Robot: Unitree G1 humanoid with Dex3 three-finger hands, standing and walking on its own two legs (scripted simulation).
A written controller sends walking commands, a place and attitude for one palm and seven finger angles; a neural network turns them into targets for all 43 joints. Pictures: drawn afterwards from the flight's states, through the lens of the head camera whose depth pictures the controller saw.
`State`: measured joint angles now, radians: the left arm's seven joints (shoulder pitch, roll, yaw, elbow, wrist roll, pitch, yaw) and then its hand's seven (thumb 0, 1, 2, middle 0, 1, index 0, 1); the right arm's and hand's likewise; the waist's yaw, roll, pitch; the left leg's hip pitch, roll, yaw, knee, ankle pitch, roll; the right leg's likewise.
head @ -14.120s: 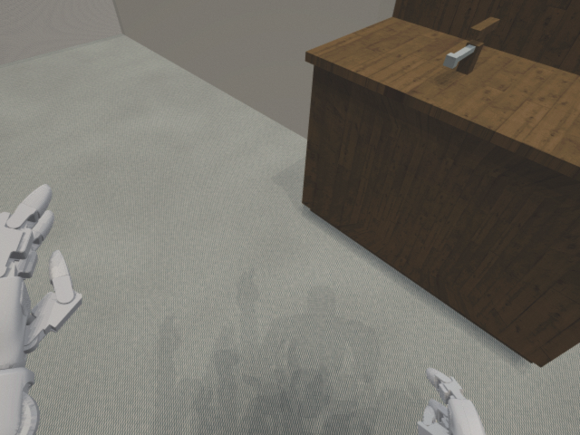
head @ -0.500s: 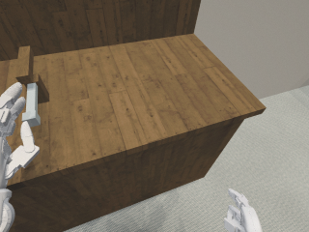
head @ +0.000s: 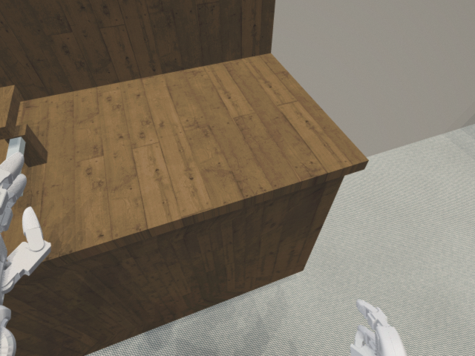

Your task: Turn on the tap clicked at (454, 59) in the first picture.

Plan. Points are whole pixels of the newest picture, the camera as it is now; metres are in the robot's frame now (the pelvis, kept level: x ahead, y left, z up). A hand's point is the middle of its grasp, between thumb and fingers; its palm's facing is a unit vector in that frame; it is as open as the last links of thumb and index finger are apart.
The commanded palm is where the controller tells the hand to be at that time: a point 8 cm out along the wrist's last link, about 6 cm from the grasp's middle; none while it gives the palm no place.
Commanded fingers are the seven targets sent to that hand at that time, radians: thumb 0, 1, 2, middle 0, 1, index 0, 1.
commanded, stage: come to a stop and stand still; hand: left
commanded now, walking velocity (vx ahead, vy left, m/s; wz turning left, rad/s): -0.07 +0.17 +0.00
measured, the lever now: (9, 188) +0.34 +0.42 +0.09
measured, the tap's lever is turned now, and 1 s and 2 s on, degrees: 0 0 0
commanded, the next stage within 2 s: look again from close up in 1.04 s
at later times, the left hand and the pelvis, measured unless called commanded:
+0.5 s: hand (42, 284) +0.17 +0.23 +0.16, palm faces +0.45 -0.79 -0.42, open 7.4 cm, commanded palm +0.12 +0.25 +0.17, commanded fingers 0.00 0.90 0.90 -0.20 -0.30 -0.20 -0.30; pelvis -0.03 -0.03 +0.00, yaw +2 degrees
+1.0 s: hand (87, 280) +0.18 +0.20 +0.13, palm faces +0.44 -0.82 -0.36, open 7.4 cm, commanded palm +0.12 +0.23 +0.17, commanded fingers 0.00 0.90 0.90 -0.20 -0.30 -0.20 -0.30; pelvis -0.02 -0.06 -0.01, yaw +2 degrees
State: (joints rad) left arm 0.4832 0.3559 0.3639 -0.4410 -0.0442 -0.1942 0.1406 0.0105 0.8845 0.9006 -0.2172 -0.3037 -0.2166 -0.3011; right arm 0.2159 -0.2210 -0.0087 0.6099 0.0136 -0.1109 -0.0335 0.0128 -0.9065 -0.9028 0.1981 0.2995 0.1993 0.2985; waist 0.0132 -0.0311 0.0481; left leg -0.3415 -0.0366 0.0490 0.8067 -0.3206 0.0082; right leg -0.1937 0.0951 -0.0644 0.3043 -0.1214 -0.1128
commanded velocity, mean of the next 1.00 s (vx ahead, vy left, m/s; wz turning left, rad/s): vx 0.03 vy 0.04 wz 0.00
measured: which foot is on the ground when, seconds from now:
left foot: up 0.00-0.16, down 0.18-0.30, up 0.32-0.52, down 0.54-1.00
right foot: down 0.00-1.00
